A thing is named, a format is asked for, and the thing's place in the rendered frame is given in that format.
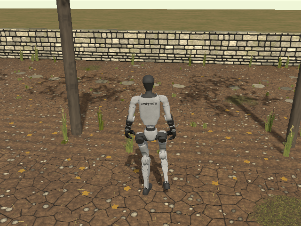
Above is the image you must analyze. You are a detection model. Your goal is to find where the left robot upper arm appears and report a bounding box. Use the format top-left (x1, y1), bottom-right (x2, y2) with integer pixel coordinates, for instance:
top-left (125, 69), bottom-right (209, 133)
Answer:
top-left (127, 96), bottom-right (139, 122)

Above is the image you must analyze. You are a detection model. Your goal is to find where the humanoid robot head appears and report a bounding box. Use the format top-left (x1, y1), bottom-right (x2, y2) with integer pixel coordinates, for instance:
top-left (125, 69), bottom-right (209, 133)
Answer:
top-left (141, 75), bottom-right (157, 98)

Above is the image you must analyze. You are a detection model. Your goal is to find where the right robot shin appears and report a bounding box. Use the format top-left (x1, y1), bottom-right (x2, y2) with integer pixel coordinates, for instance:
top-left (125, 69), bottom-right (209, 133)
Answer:
top-left (161, 151), bottom-right (168, 183)

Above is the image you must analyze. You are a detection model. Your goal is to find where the right robot upper arm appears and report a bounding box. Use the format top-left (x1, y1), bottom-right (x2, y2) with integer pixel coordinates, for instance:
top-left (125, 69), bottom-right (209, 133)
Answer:
top-left (159, 95), bottom-right (172, 121)

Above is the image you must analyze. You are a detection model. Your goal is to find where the robot left forearm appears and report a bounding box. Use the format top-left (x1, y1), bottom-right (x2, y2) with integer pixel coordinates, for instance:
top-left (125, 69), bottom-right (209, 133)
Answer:
top-left (125, 116), bottom-right (133, 131)

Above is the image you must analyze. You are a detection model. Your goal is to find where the robot left hand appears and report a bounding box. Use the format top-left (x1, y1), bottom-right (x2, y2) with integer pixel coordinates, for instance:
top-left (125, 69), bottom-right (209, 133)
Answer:
top-left (125, 130), bottom-right (135, 139)

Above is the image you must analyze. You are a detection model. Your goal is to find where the robot right hand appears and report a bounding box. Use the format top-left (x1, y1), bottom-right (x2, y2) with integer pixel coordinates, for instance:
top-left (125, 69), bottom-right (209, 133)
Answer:
top-left (166, 130), bottom-right (176, 140)

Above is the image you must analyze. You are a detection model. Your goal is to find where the robot right forearm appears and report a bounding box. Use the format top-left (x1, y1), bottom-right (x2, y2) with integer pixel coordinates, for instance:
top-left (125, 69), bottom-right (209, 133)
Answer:
top-left (167, 115), bottom-right (176, 132)

